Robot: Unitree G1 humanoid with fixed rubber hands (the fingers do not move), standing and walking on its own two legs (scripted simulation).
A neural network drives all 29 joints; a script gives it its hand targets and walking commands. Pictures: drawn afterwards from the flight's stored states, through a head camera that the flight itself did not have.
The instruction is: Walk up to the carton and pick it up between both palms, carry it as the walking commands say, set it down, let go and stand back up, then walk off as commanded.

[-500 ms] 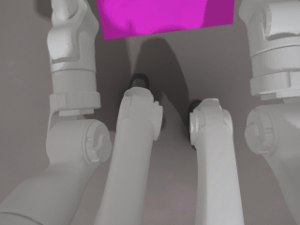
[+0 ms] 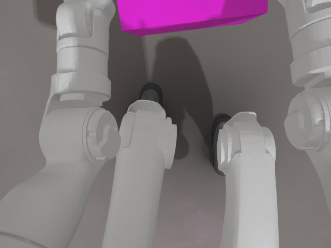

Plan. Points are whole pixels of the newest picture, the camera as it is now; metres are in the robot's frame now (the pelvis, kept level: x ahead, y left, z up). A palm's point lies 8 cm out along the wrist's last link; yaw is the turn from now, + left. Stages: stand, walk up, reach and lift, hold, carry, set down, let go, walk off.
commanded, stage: set down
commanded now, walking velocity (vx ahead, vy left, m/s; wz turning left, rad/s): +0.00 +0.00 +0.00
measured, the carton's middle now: out of the picture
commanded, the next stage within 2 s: none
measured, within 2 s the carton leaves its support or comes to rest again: neither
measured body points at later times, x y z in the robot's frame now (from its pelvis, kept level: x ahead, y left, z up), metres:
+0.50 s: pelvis +0.02 -0.01 -0.03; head +0.41 +0.02 +0.18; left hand +0.53 +0.25 -0.24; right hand +0.60 -0.08 -0.24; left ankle +0.17 +0.14 -0.39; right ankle +0.11 -0.12 -0.39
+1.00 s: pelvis +0.03 +0.00 -0.05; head +0.43 +0.01 +0.15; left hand +0.57 +0.25 -0.25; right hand +0.61 -0.08 -0.28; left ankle +0.17 +0.14 -0.39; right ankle +0.11 -0.11 -0.39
